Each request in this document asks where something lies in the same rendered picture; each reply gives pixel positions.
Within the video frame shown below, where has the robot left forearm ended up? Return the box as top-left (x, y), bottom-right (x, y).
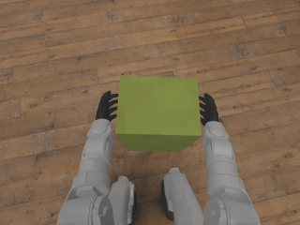
top-left (56, 118), bottom-right (114, 225)

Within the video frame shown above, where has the robot right forearm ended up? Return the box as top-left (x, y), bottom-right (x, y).
top-left (201, 121), bottom-right (261, 225)

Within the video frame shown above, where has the robot left upper arm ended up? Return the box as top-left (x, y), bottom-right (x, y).
top-left (57, 194), bottom-right (114, 225)

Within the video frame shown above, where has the robot right upper arm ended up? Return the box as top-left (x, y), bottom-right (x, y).
top-left (202, 196), bottom-right (261, 225)

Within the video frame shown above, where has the robot right shin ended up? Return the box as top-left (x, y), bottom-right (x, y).
top-left (166, 168), bottom-right (180, 211)

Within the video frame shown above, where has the robot right hand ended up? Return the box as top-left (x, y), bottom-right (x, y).
top-left (199, 93), bottom-right (219, 126)

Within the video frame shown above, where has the robot left hand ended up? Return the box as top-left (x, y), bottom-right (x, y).
top-left (96, 90), bottom-right (119, 122)

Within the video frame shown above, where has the carton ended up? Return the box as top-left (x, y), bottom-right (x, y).
top-left (115, 76), bottom-right (202, 152)

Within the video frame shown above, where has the left robot thigh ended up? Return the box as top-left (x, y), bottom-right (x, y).
top-left (108, 180), bottom-right (135, 225)

